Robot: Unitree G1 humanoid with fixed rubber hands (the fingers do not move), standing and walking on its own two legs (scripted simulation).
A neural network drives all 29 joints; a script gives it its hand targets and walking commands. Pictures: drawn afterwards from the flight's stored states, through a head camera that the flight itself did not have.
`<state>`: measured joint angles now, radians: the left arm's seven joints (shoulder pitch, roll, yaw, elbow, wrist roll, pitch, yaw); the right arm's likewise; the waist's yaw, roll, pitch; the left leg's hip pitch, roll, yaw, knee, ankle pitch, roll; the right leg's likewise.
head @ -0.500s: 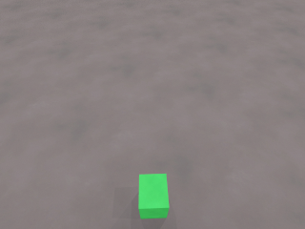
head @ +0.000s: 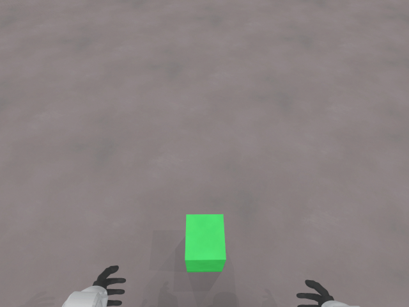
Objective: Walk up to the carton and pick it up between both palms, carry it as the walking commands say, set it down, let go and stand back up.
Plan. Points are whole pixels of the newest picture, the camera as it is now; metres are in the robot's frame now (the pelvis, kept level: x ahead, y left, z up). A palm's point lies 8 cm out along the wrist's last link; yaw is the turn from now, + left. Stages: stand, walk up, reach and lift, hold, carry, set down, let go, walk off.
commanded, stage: reach and lift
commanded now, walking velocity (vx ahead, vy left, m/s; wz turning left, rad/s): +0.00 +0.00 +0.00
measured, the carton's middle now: (204, 244) +0.43 +0.03 -0.65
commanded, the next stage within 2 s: none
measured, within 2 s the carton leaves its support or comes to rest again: neither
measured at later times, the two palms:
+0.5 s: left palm (121, 277) +0.20 +0.21 -0.16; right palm (308, 281) +0.21 -0.20 -0.14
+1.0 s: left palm (147, 219) +0.35 +0.19 -0.18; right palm (273, 222) +0.36 -0.15 -0.18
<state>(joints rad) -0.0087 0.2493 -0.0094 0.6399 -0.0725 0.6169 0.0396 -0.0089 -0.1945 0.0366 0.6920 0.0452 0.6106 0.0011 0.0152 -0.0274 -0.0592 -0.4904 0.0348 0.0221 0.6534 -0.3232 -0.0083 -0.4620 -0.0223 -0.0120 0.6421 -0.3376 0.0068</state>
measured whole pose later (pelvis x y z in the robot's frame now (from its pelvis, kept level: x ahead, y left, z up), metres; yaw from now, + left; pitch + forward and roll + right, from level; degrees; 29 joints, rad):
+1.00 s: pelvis -0.08 -0.01 -0.09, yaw +2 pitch +34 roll +0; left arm -0.86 0.11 0.26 0.79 0.06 0.21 0.13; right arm -0.87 -0.12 -0.22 0.86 -0.02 0.20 -0.09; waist 0.00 -0.03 -0.02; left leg -1.33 0.01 -0.02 1.04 -0.30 -0.03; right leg -1.31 0.01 0.06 1.07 -0.36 0.04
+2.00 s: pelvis -0.09 -0.01 -0.21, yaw +2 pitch +52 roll -1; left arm -1.21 0.15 0.35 0.88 0.09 0.08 0.13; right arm -1.19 -0.18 -0.32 0.89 -0.05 0.08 -0.10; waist 0.01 0.00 -0.02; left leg -1.99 -0.01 -0.06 1.51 -0.42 -0.04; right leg -1.95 0.02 0.05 1.54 -0.49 0.05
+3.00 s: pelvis -0.13 -0.01 -0.38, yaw +2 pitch +35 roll +0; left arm -1.61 0.34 0.14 1.25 -0.16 0.03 0.10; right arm -1.59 -0.31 -0.08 1.20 0.13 0.06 -0.13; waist 0.02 0.02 0.44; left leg -2.24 -0.04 -0.07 2.16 -0.53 -0.08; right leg -2.20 0.07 0.08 2.20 -0.61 0.08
